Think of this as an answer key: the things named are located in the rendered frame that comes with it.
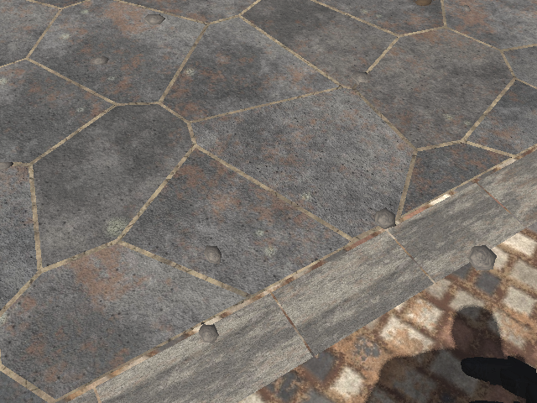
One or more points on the robot right hand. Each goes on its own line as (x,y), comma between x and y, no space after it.
(512,374)

